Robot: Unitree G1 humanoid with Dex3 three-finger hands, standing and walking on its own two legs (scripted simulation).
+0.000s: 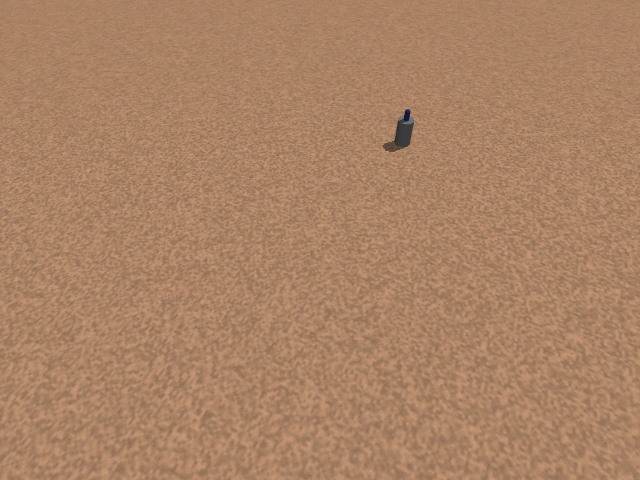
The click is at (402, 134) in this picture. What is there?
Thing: necked bottle
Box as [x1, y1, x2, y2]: [395, 109, 413, 146]
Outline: 408,109 405,110 403,116 400,116 398,118 395,143 399,146 408,145 410,140 413,118 409,115
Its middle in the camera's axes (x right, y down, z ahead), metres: +0.45 -0.60 +2.02
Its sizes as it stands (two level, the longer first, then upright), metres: 0.083 0.083 0.198
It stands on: the floor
